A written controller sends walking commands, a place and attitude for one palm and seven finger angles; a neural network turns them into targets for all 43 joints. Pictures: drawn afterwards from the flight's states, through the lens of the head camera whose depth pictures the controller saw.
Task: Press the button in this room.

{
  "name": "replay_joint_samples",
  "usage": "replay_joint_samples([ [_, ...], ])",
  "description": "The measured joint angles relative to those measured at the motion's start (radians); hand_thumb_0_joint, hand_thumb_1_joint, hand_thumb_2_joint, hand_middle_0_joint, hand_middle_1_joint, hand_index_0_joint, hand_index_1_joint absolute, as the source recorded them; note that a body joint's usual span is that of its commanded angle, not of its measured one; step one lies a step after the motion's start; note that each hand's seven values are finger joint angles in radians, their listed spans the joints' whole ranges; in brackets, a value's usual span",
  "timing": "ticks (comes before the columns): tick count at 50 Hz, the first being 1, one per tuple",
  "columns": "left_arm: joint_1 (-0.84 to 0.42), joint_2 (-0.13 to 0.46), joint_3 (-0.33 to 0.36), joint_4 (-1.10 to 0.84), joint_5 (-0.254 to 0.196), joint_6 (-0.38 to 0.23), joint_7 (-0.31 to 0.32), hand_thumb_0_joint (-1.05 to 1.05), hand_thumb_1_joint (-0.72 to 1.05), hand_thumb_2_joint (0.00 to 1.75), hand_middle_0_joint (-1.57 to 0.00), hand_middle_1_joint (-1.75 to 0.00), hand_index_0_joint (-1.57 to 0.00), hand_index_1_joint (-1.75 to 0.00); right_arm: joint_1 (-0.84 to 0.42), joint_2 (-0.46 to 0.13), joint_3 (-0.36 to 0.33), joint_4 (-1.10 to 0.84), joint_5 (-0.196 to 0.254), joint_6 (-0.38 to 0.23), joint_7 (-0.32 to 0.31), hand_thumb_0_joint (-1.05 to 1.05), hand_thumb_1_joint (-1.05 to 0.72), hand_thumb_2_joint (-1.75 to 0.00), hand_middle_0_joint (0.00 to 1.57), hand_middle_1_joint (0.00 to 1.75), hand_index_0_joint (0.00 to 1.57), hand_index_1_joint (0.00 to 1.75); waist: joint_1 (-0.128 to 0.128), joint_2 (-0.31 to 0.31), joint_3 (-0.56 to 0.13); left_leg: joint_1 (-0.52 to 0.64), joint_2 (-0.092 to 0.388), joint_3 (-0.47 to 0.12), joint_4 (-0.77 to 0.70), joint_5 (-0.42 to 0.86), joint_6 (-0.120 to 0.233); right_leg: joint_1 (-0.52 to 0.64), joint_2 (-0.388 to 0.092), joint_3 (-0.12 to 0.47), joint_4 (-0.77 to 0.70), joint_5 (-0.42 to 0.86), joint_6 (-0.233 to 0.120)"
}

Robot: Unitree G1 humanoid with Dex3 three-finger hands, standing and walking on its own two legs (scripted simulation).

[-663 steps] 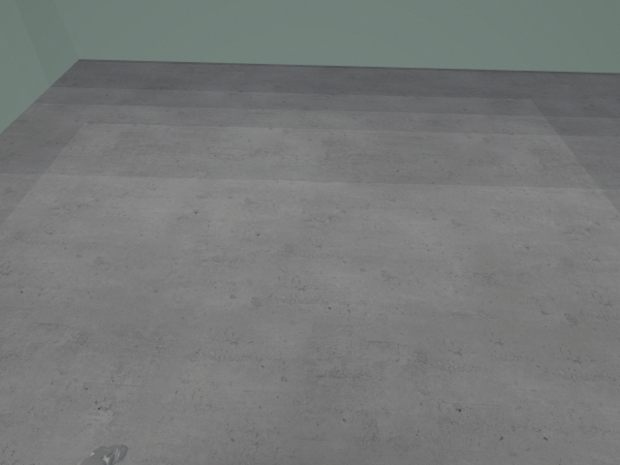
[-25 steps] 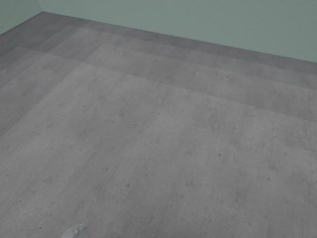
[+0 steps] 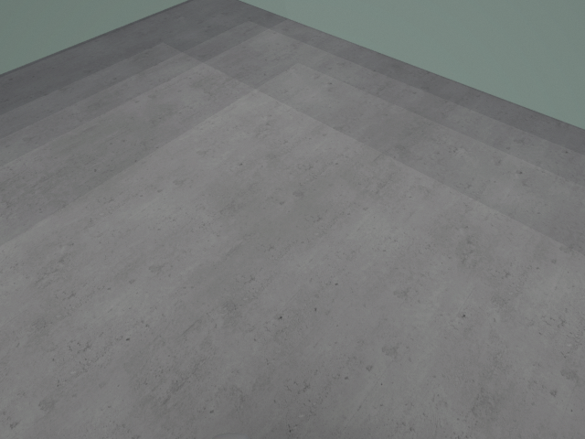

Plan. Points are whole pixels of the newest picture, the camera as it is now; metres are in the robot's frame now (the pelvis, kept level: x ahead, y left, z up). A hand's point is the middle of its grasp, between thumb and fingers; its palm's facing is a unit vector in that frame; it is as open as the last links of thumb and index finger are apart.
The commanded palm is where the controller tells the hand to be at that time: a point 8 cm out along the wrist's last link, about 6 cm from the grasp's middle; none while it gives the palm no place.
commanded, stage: turn or walk to find it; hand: left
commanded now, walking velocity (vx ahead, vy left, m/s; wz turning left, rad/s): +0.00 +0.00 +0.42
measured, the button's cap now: out of the picture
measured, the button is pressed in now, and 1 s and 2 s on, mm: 0 0 0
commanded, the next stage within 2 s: none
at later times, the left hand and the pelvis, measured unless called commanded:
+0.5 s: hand out of the picture +0.05 +0.22 -0.15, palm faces +0.19 -0.95 -0.26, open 7.4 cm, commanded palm none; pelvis -0.02 +0.00 +0.00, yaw +10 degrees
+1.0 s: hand out of the picture -0.11 +0.18 -0.17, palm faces +0.44 -0.86 -0.25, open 7.3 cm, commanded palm none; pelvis -0.05 -0.01 +0.00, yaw +25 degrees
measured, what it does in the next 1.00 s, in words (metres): steps on the spot, turning left: left foot, then right foot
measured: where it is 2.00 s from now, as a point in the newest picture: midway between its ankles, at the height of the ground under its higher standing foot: outside the picture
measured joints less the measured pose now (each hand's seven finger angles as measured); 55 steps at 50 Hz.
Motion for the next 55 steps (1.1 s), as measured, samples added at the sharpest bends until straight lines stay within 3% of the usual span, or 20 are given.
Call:
replay_joint_samples([
  [3,0.019,0.027,0.011,0.014,-0.009,0.013,-0.001,0.01,0.9,0.9,-0.21,-0.3,-0.21,-0.3,-0.022,0.007,0.007,-0.023,0.0,-0.026,0.002,0.0,-0.91,-0.9,0.2,0.3,0.19,0.3,0.006,-0.018,-0.009,0.072,-0.013,0.024,-0.185,0.143,0.033,-0.035,-0.028,-0.017,0.091,-0.038,0.027],
  [6,0.02,0.055,0.019,0.033,-0.012,0.05,0.004,0.01,0.91,0.9,-0.2,-0.3,-0.2,-0.3,-0.042,0.032,0.018,-0.038,-0.006,-0.041,0.0,0.0,-0.91,-0.9,0.2,0.3,0.19,0.3,0.018,-0.05,-0.009,0.071,-0.03,0.029,-0.161,0.109,0.088,-0.118,-0.005,0.104,0.305,-0.218,0.057],
  [11,-0.011,0.059,0.022,0.036,-0.011,0.057,-0.008,0.01,0.91,0.9,-0.2,-0.3,-0.2,-0.3,-0.035,0.048,0.034,-0.044,-0.009,-0.045,-0.014,0.0,-0.91,-0.9,0.2,0.3,0.2,0.3,0.008,-0.03,-0.027,0.097,-0.038,-0.015,-0.259,0.165,0.101,-0.205,0.04,0.2,0.503,-0.144,0.078],
  [18,-0.062,0.043,0.014,-0.001,-0.016,0.044,-0.006,0.01,0.91,0.9,-0.2,-0.3,-0.2,-0.3,-0.007,0.059,0.032,-0.04,-0.008,-0.045,-0.012,0.0,-0.91,-0.9,0.2,0.3,0.2,0.3,-0.012,-0.013,-0.03,0.099,-0.063,-0.056,-0.321,0.219,0.102,-0.2,0.057,0.247,0.438,-0.115,0.098],
  [24,-0.108,0.015,0.004,-0.033,-0.023,0.033,-0.004,0.01,0.91,0.9,-0.2,-0.3,-0.2,-0.3,0.033,0.049,0.016,-0.028,-0.015,-0.029,-0.01,0.0,-0.91,-0.9,0.21,0.3,0.2,0.3,-0.047,0.019,-0.025,0.051,-0.077,-0.102,-0.285,0.225,0.077,-0.11,0.094,0.242,0.202,-0.123,0.084],
  [26,-0.111,0.006,-0.001,-0.045,-0.024,0.019,-0.004,0.01,0.91,0.9,-0.2,-0.3,-0.2,-0.3,0.051,0.042,0.009,-0.023,-0.012,-0.023,-0.009,0.0,-0.91,-0.9,0.21,0.3,0.2,0.3,-0.051,0.028,-0.031,0.022,-0.086,-0.118,-0.25,0.215,0.062,-0.047,0.104,0.232,0.052,-0.039,0.078],
  [27,-0.111,-0.002,-0.003,-0.048,-0.021,0.009,-0.003,0.01,0.91,0.9,-0.2,-0.3,-0.2,-0.3,0.058,0.034,0.004,-0.019,-0.008,-0.02,-0.008,0.0,-0.91,-0.9,0.21,0.3,0.2,0.3,-0.051,0.042,-0.031,0.002,-0.084,-0.129,-0.217,0.203,0.054,-0.028,0.111,0.22,0.004,-0.008,0.058],
  [29,-0.107,-0.022,-0.012,-0.052,-0.014,-0.002,-0.001,0.01,0.91,0.9,-0.2,-0.3,-0.2,-0.3,0.065,0.02,-0.008,-0.009,-0.005,-0.007,-0.009,0.0,-0.91,-0.9,0.2,0.3,0.2,0.3,-0.056,0.067,-0.023,-0.054,-0.09,-0.139,-0.06,0.05,0.045,-0.027,0.113,0.193,0.022,-0.009,0.007],
  [31,-0.089,-0.037,-0.015,-0.056,-0.013,-0.004,0.001,0.01,0.9,0.9,-0.2,-0.3,-0.2,-0.3,0.073,0.01,-0.018,-0.002,-0.009,0.008,-0.006,0.0,-0.91,-0.9,0.2,0.3,0.2,0.3,-0.055,0.067,-0.027,-0.118,-0.101,-0.123,0.139,-0.011,0.042,-0.015,0.096,0.174,0.011,-0.011,-0.018],
  [34,-0.065,-0.048,-0.018,-0.048,-0.015,0.002,0.003,0.01,0.9,0.9,-0.2,-0.3,-0.2,-0.3,0.079,-0.002,-0.027,0.005,-0.013,0.014,0.002,0.0,-0.91,-0.9,0.2,0.3,0.2,0.3,-0.056,0.063,-0.03,-0.175,-0.078,-0.1,0.345,0.04,0.028,0.011,0.081,0.151,-0.035,0.011,-0.022],
  [38,-0.043,-0.053,-0.019,-0.035,-0.014,-0.001,0.004,0.01,0.9,0.9,-0.21,-0.3,-0.21,-0.3,0.089,-0.01,-0.029,0.011,-0.014,0.013,0.005,0.0,-0.91,-0.9,0.2,0.3,0.19,0.3,-0.057,0.056,-0.03,-0.176,-0.036,-0.097,0.411,0.094,0.003,0.026,0.066,0.109,-0.068,0.027,-0.024],
  [46,-0.011,-0.028,-0.008,-0.017,-0.001,-0.007,0.001,0.01,0.91,0.9,-0.21,-0.3,-0.21,-0.3,0.043,-0.003,-0.012,0.021,-0.006,0.016,0.001,0.0,-0.91,-0.9,0.2,0.3,0.19,0.3,-0.016,0.016,-0.011,-0.05,0.002,-0.045,0.138,-0.01,-0.01,0.006,0.021,0.046,-0.041,0.017,-0.01],
  [49,0.0,-0.006,-0.002,-0.003,0.001,-0.003,-0.002,0.01,0.91,0.9,-0.21,-0.3,-0.21,-0.3,0.003,0.003,-0.002,0.005,0.001,0.002,-0.001,0.0,-0.91,-0.9,0.2,0.3,0.19,0.3,0.001,-0.002,-0.002,0.009,-0.007,-0.012,-0.007,-0.011,0.001,-0.013,0.002,0.027,-0.006,0.006,0.007],
  [51,0.011,0.01,0.004,0.007,-0.003,0.004,-0.002,0.01,0.9,0.9,-0.21,-0.3,-0.21,-0.3,-0.016,0.006,0.004,-0.011,0.003,-0.013,0.0,0.0,-0.91,-0.9,0.2,0.3,0.19,0.3,0.004,-0.011,-0.004,0.065,-0.013,0.011,-0.148,0.077,0.011,-0.029,-0.011,0.011,0.036,-0.011,0.024],
  [52,0.017,0.021,0.008,0.011,-0.008,0.01,-0.002,0.01,0.9,0.9,-0.21,-0.3,-0.21,-0.3,-0.024,0.009,0.006,-0.019,0.002,-0.024,0.001,0.0,-0.91,-0.9,0.2,0.3,0.19,0.3,0.004,-0.019,-0.009,0.086,-0.019,0.016,-0.2,0.109,0.043,-0.045,-0.022,0.007,0.073,-0.028,0.034],
  [55,0.015,0.055,0.018,0.033,-0.012,0.047,0.003,0.01,0.91,0.9,-0.2,-0.3,-0.2,-0.3,-0.044,0.038,0.018,-0.033,-0.004,-0.042,-0.001,0.0,-0.91,-0.9,0.2,0.3,0.19,0.3,0.015,-0.059,-0.01,0.084,-0.039,0.021,-0.181,0.093,0.092,-0.123,-0.002,0.112,0.281,-0.203,0.062],
])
